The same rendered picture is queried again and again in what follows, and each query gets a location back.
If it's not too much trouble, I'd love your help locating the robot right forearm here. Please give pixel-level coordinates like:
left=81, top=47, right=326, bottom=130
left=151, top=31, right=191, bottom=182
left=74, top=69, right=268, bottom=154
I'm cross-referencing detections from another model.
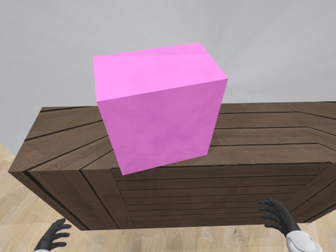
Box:
left=286, top=230, right=323, bottom=252

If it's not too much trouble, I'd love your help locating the pedestal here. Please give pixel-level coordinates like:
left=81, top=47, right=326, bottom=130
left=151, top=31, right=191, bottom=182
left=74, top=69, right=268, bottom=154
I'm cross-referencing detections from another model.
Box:
left=8, top=101, right=336, bottom=230

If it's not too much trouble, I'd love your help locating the robot right hand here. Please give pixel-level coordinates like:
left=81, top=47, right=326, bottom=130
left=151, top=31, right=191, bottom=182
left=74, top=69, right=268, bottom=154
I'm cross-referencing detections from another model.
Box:
left=258, top=197, right=301, bottom=238

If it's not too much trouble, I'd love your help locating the carton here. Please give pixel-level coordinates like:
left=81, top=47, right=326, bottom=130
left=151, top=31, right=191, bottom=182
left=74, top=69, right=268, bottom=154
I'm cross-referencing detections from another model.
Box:
left=93, top=42, right=228, bottom=175

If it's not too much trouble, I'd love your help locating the robot left hand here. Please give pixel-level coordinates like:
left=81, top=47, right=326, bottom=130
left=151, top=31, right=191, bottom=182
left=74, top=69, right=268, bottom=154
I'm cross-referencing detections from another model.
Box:
left=34, top=218, right=72, bottom=251

